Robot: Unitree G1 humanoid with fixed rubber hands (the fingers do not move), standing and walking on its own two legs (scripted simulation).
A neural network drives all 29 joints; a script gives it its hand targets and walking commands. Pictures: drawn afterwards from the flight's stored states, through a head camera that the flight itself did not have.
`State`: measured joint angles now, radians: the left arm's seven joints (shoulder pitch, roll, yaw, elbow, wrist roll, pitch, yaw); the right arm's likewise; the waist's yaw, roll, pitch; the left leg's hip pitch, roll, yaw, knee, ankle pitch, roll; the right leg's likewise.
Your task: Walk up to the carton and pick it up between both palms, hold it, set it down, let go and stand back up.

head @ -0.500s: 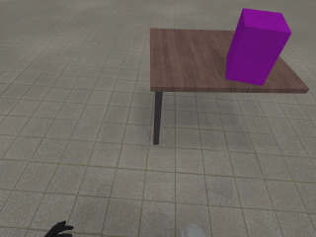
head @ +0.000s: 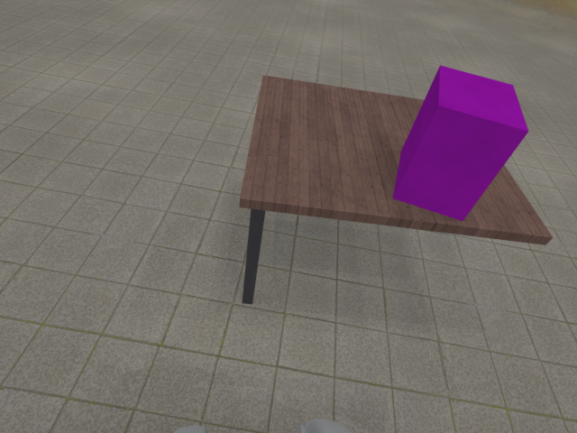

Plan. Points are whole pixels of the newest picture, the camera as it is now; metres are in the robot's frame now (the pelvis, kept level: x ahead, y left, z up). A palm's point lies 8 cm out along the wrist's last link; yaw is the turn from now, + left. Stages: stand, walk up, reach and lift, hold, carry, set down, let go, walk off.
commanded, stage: walk up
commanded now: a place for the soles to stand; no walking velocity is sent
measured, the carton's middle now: (451, 143) +0.89 -0.42 -0.01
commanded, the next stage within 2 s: none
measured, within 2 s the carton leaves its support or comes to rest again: neither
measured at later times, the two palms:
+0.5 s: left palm (211, 417) +0.19 +0.10 -0.11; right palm (527, 401) +0.26 -0.42 -0.11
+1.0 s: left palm (327, 293) +0.42 -0.08 -0.10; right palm out of the picture +0.31 -0.60 -0.11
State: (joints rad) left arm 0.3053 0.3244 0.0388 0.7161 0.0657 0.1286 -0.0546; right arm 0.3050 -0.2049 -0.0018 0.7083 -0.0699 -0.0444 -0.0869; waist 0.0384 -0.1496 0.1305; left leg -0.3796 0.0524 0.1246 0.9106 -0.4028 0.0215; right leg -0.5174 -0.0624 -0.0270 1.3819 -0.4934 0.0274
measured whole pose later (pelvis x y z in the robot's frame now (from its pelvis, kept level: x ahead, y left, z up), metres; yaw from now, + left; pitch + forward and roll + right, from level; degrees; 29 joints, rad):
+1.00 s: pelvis +0.28 -0.32 +0.00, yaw -2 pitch -5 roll +0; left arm 0.20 0.27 0.05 0.64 0.02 0.04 -0.08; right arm 0.37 -0.27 -0.04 0.73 -0.07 -0.03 -0.06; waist -0.03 -0.02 0.15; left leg -0.29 0.24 0.00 0.93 -0.54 -0.01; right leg -0.52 -0.13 -0.05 0.90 -0.29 0.03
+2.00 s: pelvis +0.38 -0.47 +0.04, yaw +5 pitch -3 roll +1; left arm 0.26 0.24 -0.01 0.65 -0.01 0.00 -0.01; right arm 0.15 -0.26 -0.01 0.80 -0.01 0.03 0.01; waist -0.01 0.05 0.11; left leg -0.30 0.05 0.02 0.58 -0.23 -0.04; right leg -0.25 -0.02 -0.05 0.63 -0.34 -0.02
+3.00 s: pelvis +0.42 -0.42 +0.04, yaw +1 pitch -2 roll +0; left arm 0.35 0.23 0.01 0.73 0.01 0.00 0.00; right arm 0.22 -0.24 0.00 0.82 0.00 0.02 0.01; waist 0.00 0.01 0.03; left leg -0.23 0.04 0.10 0.63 -0.36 0.01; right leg -0.19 -0.04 0.04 0.62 -0.40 0.04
